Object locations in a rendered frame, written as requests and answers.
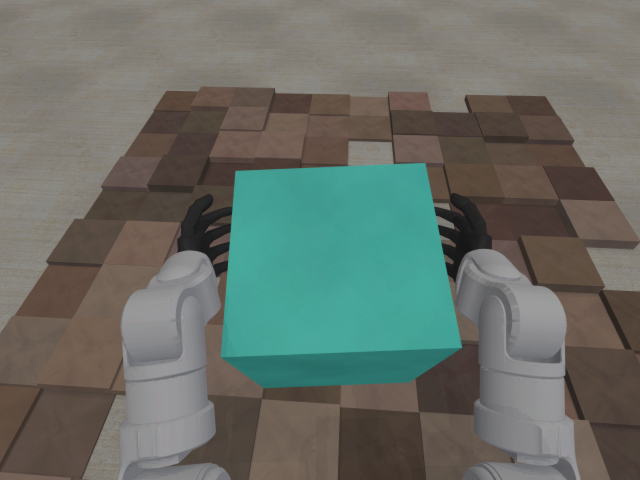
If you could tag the right robot hand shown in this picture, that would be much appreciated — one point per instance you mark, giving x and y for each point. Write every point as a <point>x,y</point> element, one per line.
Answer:
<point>472,235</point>

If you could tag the carton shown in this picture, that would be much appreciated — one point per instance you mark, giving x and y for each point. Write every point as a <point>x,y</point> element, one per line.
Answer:
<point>336,276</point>

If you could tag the left robot hand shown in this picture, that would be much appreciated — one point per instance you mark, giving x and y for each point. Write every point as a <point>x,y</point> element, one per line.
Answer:
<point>193,236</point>

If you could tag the robot left forearm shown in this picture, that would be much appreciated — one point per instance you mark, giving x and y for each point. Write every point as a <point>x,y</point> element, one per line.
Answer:
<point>164,354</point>

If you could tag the robot right forearm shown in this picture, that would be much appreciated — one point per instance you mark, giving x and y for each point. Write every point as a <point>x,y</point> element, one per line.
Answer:
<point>522,331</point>

